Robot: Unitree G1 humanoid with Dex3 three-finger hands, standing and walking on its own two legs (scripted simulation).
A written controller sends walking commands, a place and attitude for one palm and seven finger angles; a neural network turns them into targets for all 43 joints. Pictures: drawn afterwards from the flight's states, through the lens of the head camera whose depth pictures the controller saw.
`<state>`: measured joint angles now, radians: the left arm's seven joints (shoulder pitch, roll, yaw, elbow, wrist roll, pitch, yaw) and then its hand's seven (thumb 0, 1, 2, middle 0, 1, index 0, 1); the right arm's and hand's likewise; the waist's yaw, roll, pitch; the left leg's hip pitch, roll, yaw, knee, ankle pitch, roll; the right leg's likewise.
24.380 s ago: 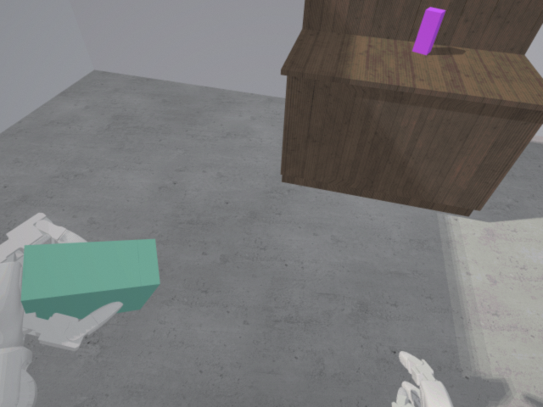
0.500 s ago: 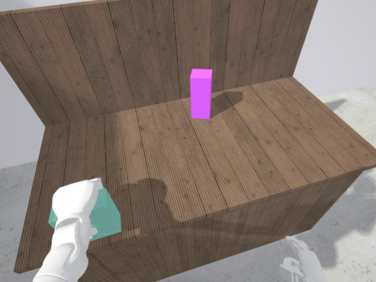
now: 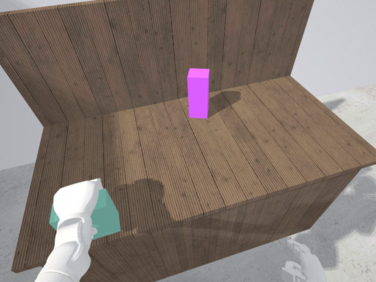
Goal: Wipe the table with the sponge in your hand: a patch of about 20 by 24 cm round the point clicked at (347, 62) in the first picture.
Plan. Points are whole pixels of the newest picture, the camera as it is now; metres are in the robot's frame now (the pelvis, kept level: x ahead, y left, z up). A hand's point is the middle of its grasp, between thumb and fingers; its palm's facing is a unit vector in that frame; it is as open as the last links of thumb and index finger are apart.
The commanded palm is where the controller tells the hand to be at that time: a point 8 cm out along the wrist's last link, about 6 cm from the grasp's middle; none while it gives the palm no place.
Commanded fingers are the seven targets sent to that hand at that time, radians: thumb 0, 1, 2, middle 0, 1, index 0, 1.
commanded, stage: wipe forward along the first lane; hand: left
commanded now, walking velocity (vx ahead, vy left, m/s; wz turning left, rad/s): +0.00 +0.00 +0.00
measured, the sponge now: (91, 221) +0.25 +0.28 -0.05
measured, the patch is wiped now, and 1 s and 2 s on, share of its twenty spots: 0.10 0.35 0.60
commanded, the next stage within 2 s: slide across to the middle lane in 1.54 s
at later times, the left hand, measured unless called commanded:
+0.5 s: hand (87, 191) +0.31 +0.31 -0.01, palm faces -0.16 -0.01 -0.99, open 9.4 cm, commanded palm +0.30 +0.31 +0.02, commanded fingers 0.00 0.10 1.30 -1.20 -1.60 -1.20 -1.60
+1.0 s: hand (84, 171) +0.36 +0.34 -0.01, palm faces -0.18 +0.00 -0.98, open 9.4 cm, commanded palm +0.36 +0.33 +0.03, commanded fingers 0.00 0.10 1.30 -1.20 -1.60 -1.20 -1.60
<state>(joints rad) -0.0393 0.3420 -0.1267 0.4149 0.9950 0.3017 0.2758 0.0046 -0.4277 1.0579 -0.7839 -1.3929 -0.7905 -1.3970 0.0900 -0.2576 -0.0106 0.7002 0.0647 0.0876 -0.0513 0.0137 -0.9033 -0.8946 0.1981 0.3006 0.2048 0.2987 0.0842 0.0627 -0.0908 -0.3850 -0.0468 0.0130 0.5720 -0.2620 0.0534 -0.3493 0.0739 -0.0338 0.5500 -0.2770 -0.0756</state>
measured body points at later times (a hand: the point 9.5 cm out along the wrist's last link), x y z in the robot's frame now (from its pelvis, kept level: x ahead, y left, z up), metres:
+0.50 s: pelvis -0.02 -0.02 -0.02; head +0.01 -0.04 +0.43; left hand +0.31 +0.30 +0.04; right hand +0.11 -0.28 -0.14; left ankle +0.02 +0.08 -0.73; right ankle +0.00 -0.07 -0.73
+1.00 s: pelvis -0.02 -0.01 -0.03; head +0.04 -0.01 +0.42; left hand +0.37 +0.33 +0.04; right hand +0.05 -0.29 -0.15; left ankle +0.02 +0.08 -0.73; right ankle +0.00 -0.07 -0.73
